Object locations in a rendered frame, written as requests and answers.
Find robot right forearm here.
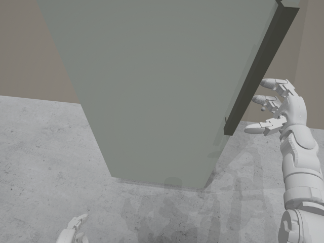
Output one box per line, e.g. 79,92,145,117
279,125,324,216

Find robot right upper arm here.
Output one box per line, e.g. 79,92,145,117
278,209,324,243

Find handle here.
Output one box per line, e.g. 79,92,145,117
224,0,300,136

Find robot right hand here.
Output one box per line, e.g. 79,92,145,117
244,78,307,136

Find fridge door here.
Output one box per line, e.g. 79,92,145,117
36,0,300,188

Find robot left hand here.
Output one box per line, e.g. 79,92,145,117
56,214,89,243

